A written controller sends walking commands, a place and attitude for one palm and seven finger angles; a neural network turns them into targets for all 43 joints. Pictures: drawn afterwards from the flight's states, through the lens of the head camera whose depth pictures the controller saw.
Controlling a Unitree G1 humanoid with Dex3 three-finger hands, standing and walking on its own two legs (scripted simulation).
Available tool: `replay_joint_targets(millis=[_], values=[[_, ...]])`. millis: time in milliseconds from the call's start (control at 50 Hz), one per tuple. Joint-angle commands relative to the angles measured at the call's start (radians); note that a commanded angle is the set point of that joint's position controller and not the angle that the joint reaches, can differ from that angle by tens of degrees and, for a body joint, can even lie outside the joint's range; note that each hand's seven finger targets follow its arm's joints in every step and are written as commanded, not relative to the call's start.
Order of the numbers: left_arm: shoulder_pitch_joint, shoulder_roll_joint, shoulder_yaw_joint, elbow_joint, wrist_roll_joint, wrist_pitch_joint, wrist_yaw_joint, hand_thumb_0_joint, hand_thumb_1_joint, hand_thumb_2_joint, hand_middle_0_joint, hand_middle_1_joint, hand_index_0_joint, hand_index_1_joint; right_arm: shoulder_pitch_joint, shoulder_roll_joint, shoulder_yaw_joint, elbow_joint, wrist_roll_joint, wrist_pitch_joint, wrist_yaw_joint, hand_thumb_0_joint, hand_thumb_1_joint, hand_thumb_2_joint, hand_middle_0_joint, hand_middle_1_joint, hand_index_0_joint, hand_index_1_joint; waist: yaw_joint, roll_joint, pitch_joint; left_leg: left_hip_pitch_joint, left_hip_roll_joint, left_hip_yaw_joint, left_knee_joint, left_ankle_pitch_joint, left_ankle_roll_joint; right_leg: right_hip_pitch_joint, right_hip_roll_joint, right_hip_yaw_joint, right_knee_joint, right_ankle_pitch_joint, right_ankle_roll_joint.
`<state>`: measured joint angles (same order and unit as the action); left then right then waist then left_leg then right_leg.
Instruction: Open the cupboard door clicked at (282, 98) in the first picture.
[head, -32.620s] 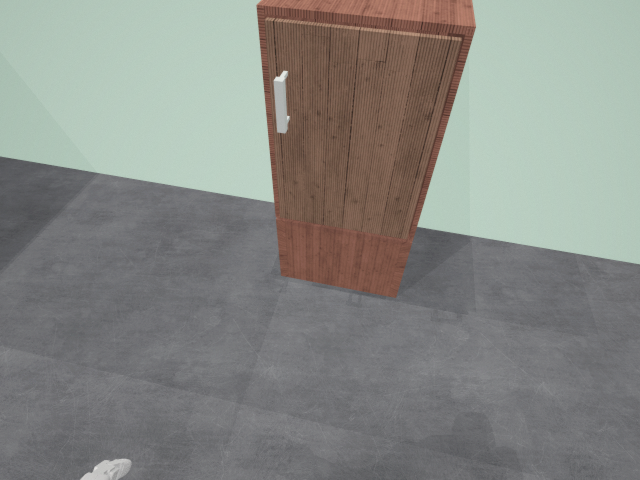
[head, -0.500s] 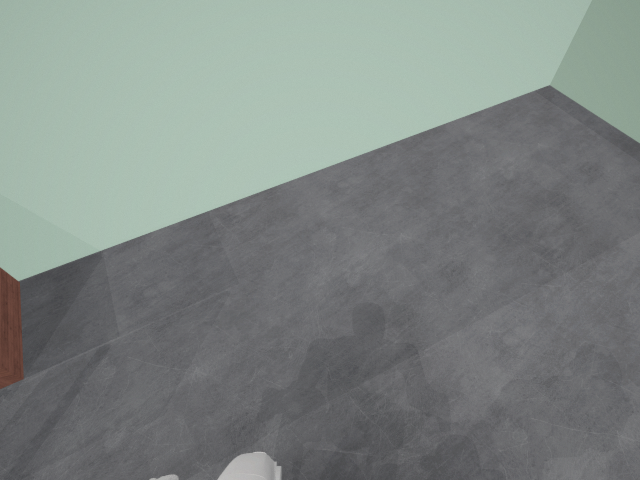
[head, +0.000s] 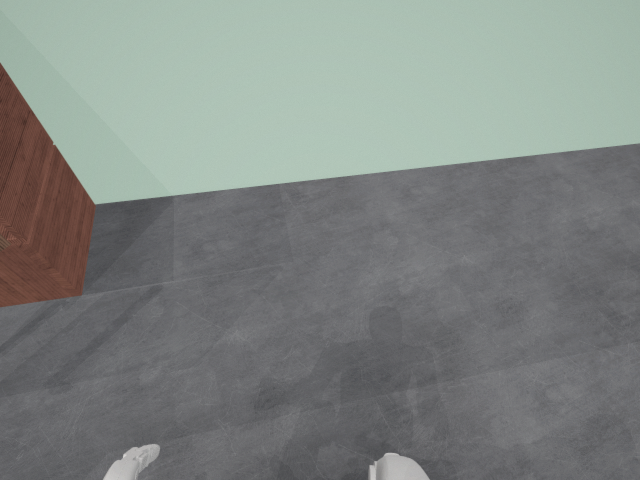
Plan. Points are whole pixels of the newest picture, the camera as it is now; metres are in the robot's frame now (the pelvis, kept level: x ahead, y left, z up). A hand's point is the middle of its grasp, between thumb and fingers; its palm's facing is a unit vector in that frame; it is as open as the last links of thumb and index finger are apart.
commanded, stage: turn to face it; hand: left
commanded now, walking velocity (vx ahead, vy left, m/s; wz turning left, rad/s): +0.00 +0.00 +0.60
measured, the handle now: out of the picture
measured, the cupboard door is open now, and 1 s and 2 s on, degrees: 43 43 43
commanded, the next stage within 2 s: take the last steps up to it in 1.40 s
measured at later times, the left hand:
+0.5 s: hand out of the picture +0.00 +0.15 -0.16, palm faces +0.34 -0.90 -0.26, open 7.4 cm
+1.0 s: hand out of the picture -0.03 +0.20 -0.16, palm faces +0.57 -0.79 -0.25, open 7.4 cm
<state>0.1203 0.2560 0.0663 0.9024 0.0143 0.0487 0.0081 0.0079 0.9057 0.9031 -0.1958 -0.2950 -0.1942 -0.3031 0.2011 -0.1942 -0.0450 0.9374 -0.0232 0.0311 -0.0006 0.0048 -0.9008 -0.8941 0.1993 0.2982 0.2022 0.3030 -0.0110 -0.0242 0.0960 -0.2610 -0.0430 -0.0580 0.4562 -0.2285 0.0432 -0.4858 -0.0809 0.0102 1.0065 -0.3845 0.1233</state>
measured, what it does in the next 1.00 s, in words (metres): steps on the spot, turning left: right foot, then left foot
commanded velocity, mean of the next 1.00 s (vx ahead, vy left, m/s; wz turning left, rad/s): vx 0.00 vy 0.00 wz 0.60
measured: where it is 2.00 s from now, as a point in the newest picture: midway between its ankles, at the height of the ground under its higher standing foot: outside the picture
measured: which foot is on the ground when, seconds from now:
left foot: down 0.00-0.16, up 0.18-0.60, down 0.62-1.00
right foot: up 0.00-0.14, down 0.16-0.62, up 0.64-1.00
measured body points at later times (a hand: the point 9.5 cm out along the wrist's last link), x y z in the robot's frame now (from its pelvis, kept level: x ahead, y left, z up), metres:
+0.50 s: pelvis +0.00 -0.05 +0.00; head +0.05 -0.05 +0.44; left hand -0.02 +0.20 -0.14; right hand +0.16 -0.28 -0.16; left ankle -0.06 +0.09 -0.69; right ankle -0.01 -0.15 -0.74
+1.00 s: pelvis -0.01 -0.03 +0.00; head +0.03 +0.00 +0.44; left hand -0.06 +0.24 -0.14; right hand +0.19 -0.20 -0.15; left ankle -0.05 +0.06 -0.74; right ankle +0.08 -0.17 -0.69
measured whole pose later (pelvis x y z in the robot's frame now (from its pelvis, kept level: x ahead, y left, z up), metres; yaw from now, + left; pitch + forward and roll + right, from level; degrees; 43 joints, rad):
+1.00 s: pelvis -0.01 -0.03 +0.00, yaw +35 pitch +1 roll -1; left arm 0.12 0.24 0.06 0.88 0.01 0.05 0.01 0.01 0.91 0.90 -0.20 -0.30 -0.19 -0.30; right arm 0.18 -0.20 -0.05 0.93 -0.03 0.04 0.01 0.00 -0.90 -0.89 0.20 0.30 0.20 0.30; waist -0.01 -0.01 0.09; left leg -0.28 -0.04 -0.08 0.49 -0.22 0.02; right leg -0.44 -0.07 0.00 0.90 -0.41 0.11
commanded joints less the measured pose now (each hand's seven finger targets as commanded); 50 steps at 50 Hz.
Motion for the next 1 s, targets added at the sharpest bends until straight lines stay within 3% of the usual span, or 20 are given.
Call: replay_joint_targets(millis=[0,60,100,120,140,160,200,240,380,460,520,560,580,600,620,640,700,760,880,980], values=[[-0.050,0.060,0.013,-0.103,-0.006,-0.026,0.007,0.000,0.900,0.900,-0.200,-0.300,-0.200,-0.300,0.048,-0.227,-0.066,-0.049,-0.003,-0.016,-0.015,0.000,-0.900,-0.900,0.200,0.300,0.200,0.300,-0.028,0.190,-0.151,0.145,0.244,-0.285,-0.067,0.473,0.126,0.019,0.041,-0.010,-0.165,-0.046,-0.017],[0.002,0.064,0.013,-0.095,-0.012,-0.033,0.012,0.000,0.900,0.900,-0.200,-0.300,-0.200,-0.300,0.016,-0.229,-0.074,-0.060,-0.001,-0.009,-0.016,0.000,-0.900,-0.900,0.200,0.300,0.200,0.300,-0.004,0.207,-0.175,0.081,0.221,-0.322,-0.020,0.501,0.109,0.171,0.081,-0.022,-0.337,-0.006,-0.035],[0.090,0.082,0.023,-0.071,-0.013,-0.046,0.017,0.000,0.900,0.900,-0.200,-0.300,-0.200,-0.300,-0.026,-0.210,-0.074,-0.072,0.010,-0.007,-0.014,0.000,-0.900,-0.900,0.200,0.300,0.200,0.300,0.046,0.156,-0.207,-0.047,0.162,-0.303,0.046,0.338,0.051,0.395,0.062,-0.014,-0.589,0.185,-0.046],[0.130,0.148,0.036,-0.063,-0.003,-0.056,0.025,0.000,0.900,0.900,-0.200,-0.300,-0.200,-0.300,-0.014,-0.159,-0.070,-0.080,0.021,-0.010,-0.007,0.000,-0.900,-0.900,0.200,0.300,0.200,0.300,0.062,-0.033,-0.240,-0.217,0.081,-0.214,0.166,0.077,-0.013,0.585,-0.105,0.126,-0.694,0.240,-0.088],[0.135,0.220,0.047,-0.065,0.010,-0.058,0.033,0.000,0.900,0.900,-0.200,-0.300,-0.200,-0.300,-0.015,-0.116,-0.064,-0.101,0.022,-0.010,-0.006,0.000,-0.900,-0.900,0.200,0.300,0.200,0.300,0.072,-0.295,-0.215,-0.374,-0.060,-0.006,0.421,-0.369,-0.090,0.615,-0.380,0.369,-0.708,0.412,-0.212],[0.121,0.210,0.039,-0.070,0.005,-0.054,0.036,0.000,0.900,0.900,-0.200,-0.300,-0.200,-0.300,-0.011,-0.168,-0.075,-0.094,0.013,-0.002,-0.003,0.000,-0.900,-0.900,0.200,0.300,0.200,0.300,0.059,-0.208,-0.198,-0.324,-0.006,-0.028,0.629,-0.410,-0.083,0.468,-0.445,0.326,-0.691,0.504,-0.285],[0.008,0.111,0.017,-0.094,-0.001,-0.057,0.038,0.000,0.900,0.900,-0.200,-0.300,-0.200,-0.300,0.008,-0.146,-0.072,-0.042,0.005,0.022,0.006,0.000,-0.900,-0.900,0.200,0.300,0.200,0.300,-0.008,-0.167,-0.105,-0.339,0.043,-0.025,0.787,-0.268,-0.102,0.391,-0.295,0.157,-0.676,0.529,-0.255],[-0.009,0.085,0.006,-0.100,-0.004,-0.059,0.031,0.000,0.900,0.900,-0.200,-0.300,-0.200,-0.300,-0.001,-0.126,-0.064,-0.038,0.006,0.033,0.020,0.000,-0.900,-0.900,0.200,0.300,0.200,0.300,-0.023,-0.167,-0.065,-0.332,0.059,0.018,0.811,-0.174,-0.116,0.345,-0.224,0.007,-0.665,0.571,-0.210],[0.120,0.122,0.026,-0.065,0.007,-0.063,0.028,0.000,0.900,0.900,-0.200,-0.300,-0.200,-0.300,-0.108,-0.100,-0.047,-0.061,0.008,0.034,0.029,0.000,-0.900,-0.900,0.200,0.300,0.200,0.300,0.033,-0.140,-0.094,-0.290,0.073,0.102,0.532,-0.202,-0.130,0.474,-0.255,-0.081,-0.622,0.667,-0.215],[0.162,0.139,0.035,-0.045,0.015,-0.060,0.026,0.000,0.900,0.900,-0.200,-0.300,-0.200,-0.300,-0.154,-0.088,-0.038,-0.079,0.011,0.024,0.032,0.000,-0.900,-0.900,0.200,0.300,0.200,0.300,0.055,-0.196,-0.102,-0.222,0.064,0.144,0.370,-0.224,-0.110,0.483,-0.280,-0.103,-0.574,0.736,-0.218],[0.154,0.166,0.045,-0.047,0.015,-0.057,0.021,0.000,0.900,0.900,-0.200,-0.300,-0.200,-0.300,-0.134,-0.100,-0.036,-0.087,0.014,0.014,0.029,0.000,-0.900,-0.900,0.200,0.300,0.200,0.300,0.040,-0.200,-0.124,-0.123,0.048,0.174,0.238,-0.192,-0.088,0.453,-0.301,-0.122,-0.518,0.737,-0.210],[0.128,0.168,0.048,-0.047,0.007,-0.057,0.016,0.000,0.900,0.900,-0.200,-0.300,-0.200,-0.300,-0.051,-0.130,-0.044,-0.074,0.010,0.004,0.028,0.000,-0.900,-0.900,0.200,0.300,0.200,0.300,-0.015,-0.143,-0.171,0.054,0.037,0.174,0.046,-0.042,-0.068,0.380,-0.277,-0.183,-0.378,0.683,-0.157],[0.118,0.151,0.044,-0.063,-0.002,-0.054,0.010,0.000,0.900,0.900,-0.200,-0.300,-0.200,-0.300,0.030,-0.197,-0.063,-0.053,0.004,-0.005,0.025,0.000,-0.900,-0.900,0.200,0.300,0.200,0.300,-0.065,0.001,-0.234,0.253,0.123,0.073,-0.029,0.179,-0.026,0.230,-0.229,-0.227,-0.195,0.512,-0.104],[0.078,0.073,0.022,-0.111,-0.009,-0.049,0.001,0.000,0.900,0.900,-0.200,-0.300,-0.200,-0.300,0.106,-0.319,-0.094,-0.046,-0.003,-0.012,0.017,0.000,-0.900,-0.900,0.200,0.300,0.200,0.300,-0.111,0.327,-0.247,0.390,0.423,-0.343,-0.060,0.601,0.132,-0.091,-0.060,-0.224,0.054,-0.220,-0.025],[0.015,0.082,0.015,-0.135,0.001,-0.032,0.012,0.000,0.900,0.900,-0.200,-0.300,-0.200,-0.300,0.154,-0.344,-0.092,-0.022,0.006,-0.002,0.006,0.000,-0.900,-0.900,0.200,0.300,0.200,0.300,-0.116,0.247,-0.262,0.362,0.489,-0.360,-0.044,0.776,0.214,-0.131,-0.050,-0.072,0.146,-0.303,-0.042],[0.012,0.093,0.018,-0.134,0.005,-0.027,0.016,0.000,0.900,0.900,-0.200,-0.300,-0.200,-0.300,0.118,-0.317,-0.081,-0.031,0.004,-0.004,0.000,0.000,-0.900,-0.900,0.200,0.300,0.200,0.300,-0.090,0.181,-0.231,0.314,0.453,-0.276,-0.050,0.670,0.208,-0.124,-0.067,-0.040,0.164,-0.254,-0.051],[0.033,0.094,0.026,-0.076,0.005,-0.018,0.006,0.000,0.900,0.900,-0.200,-0.300,-0.200,-0.300,-0.030,-0.244,-0.059,-0.079,0.001,-0.013,-0.018,0.000,-0.900,-0.900,0.200,0.300,0.200,0.300,-0.029,0.197,-0.134,0.160,0.315,-0.182,-0.091,0.514,0.134,-0.102,-0.053,-0.004,0.190,-0.070,-0.029],[0.073,0.090,0.027,-0.055,0.006,-0.016,0.001,0.000,0.900,0.900,-0.200,-0.300,-0.200,-0.300,-0.036,-0.230,-0.051,-0.081,0.005,-0.022,-0.017,0.000,-0.900,-0.900,0.200,0.300,0.200,0.300,0.002,0.128,-0.133,0.139,0.265,-0.141,-0.106,0.473,0.107,-0.068,-0.032,-0.011,0.156,0.007,-0.021],[0.025,0.077,0.022,-0.085,0.004,-0.016,0.003,0.000,0.900,0.900,-0.200,-0.300,-0.200,-0.300,-0.010,-0.236,-0.058,-0.068,0.001,-0.018,-0.009,0.000,-0.900,-0.900,0.200,0.300,0.200,0.300,-0.009,0.165,-0.126,0.109,0.253,-0.216,-0.125,0.302,0.125,-0.036,-0.004,-0.008,-0.001,-0.004,-0.013],[0.006,0.062,0.015,-0.106,-0.006,-0.027,0.008,0.000,0.900,0.900,-0.200,-0.300,-0.200,-0.300,-0.013,-0.237,-0.069,-0.075,-0.004,-0.008,-0.009,0.000,-0.900,-0.900,0.200,0.300,0.200,0.300,-0.010,0.210,-0.149,0.060,0.233,-0.292,-0.065,0.364,0.121,0.116,0.056,-0.027,-0.251,-0.047,-0.032]])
